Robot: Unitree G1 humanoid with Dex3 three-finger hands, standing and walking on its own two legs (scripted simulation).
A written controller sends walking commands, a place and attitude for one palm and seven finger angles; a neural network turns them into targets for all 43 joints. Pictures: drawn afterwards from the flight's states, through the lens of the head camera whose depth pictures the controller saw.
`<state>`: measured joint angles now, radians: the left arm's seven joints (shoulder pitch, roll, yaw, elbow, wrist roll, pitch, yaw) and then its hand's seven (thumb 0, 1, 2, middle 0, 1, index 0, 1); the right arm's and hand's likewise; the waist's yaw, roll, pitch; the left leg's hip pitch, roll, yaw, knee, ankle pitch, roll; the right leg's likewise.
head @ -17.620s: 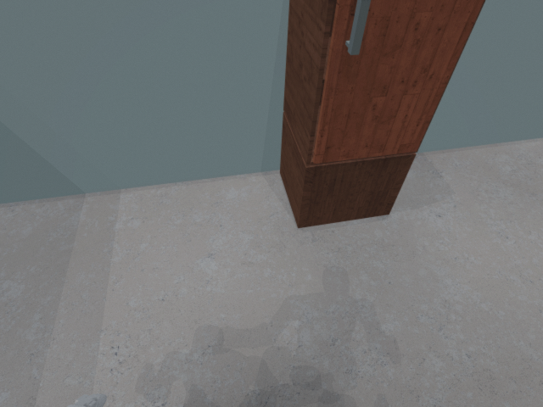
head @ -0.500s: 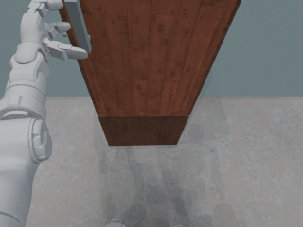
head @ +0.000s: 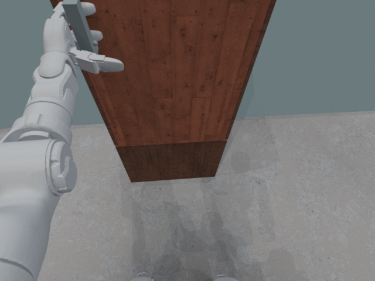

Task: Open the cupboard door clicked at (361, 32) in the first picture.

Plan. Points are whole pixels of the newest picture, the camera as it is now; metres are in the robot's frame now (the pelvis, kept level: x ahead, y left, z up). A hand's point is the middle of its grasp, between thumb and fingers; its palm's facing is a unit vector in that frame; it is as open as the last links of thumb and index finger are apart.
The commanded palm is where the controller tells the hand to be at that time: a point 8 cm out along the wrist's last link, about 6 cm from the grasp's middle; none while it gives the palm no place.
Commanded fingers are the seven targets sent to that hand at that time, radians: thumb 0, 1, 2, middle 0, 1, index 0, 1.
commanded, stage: slide the fingers in behind the handle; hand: left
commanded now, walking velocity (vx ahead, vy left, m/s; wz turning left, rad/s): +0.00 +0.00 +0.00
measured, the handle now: (85, 30) +0.59 +0.17 +0.18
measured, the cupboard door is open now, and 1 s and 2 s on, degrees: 0 0 11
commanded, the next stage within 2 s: close the thumb around the handle in 0.18 s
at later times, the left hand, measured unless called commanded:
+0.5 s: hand (95, 42) +0.55 +0.14 +0.19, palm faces +0.02 -1.00 -0.01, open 12.8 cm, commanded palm +0.53 +0.17 +0.18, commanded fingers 0.00 0.17 0.59 -0.35 -1.27 -0.35 -1.27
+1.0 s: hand (95, 41) +0.55 +0.14 +0.18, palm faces +0.01 -1.00 +0.00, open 5.6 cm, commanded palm +0.53 +0.18 +0.18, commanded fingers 0.00 0.90 0.90 -0.40 -1.35 -0.40 -1.35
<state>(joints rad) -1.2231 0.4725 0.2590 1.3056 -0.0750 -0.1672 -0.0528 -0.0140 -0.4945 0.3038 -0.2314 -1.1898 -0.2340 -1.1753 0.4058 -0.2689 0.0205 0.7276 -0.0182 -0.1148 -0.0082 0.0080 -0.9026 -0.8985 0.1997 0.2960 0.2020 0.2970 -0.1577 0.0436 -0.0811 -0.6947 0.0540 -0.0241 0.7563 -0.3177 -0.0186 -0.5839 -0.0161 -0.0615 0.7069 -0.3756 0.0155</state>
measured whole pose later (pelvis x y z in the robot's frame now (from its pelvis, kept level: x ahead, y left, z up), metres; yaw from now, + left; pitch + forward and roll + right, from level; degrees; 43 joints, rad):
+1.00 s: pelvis +0.00 +0.01 +0.00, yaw -1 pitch +16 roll -3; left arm -1.19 0.50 0.33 1.27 -0.05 -0.18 -0.10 0.00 0.72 0.83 -0.37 -1.33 -0.38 -1.34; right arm 0.46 -0.27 0.01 0.71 -0.02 -0.04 -0.01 0.01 -0.90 -0.90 0.20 0.30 0.20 0.30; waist -0.18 0.04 -0.09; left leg -0.70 0.07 -0.01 0.76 -0.33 -0.01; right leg -0.59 0.00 -0.04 0.68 -0.36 0.02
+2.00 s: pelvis +0.00 -0.02 +0.01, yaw +1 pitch +8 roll -1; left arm -0.93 0.09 0.27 0.88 0.03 0.01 0.54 -0.02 0.72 0.84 -0.34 -1.34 -0.34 -1.35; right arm 0.26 -0.20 -0.01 0.73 -0.05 -0.02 -0.02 0.01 -0.90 -0.90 0.20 0.30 0.20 0.30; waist -0.06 0.03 -0.10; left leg -0.52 0.05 -0.03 0.66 -0.28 -0.04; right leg -0.42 -0.01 -0.06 0.65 -0.36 0.00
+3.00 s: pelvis +0.00 -0.03 +0.02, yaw +2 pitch -4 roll +0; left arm -0.26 -0.15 -0.23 -0.01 0.01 0.36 0.61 0.02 0.60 0.77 -0.38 -1.33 -0.37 -1.33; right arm 0.05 -0.14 0.04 0.69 -0.04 0.09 0.01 0.01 -0.90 -0.90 0.20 0.30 0.20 0.30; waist 0.05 0.06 -0.03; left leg -0.22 0.05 -0.04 0.53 -0.25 -0.05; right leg -0.12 -0.01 -0.09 0.52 -0.33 -0.02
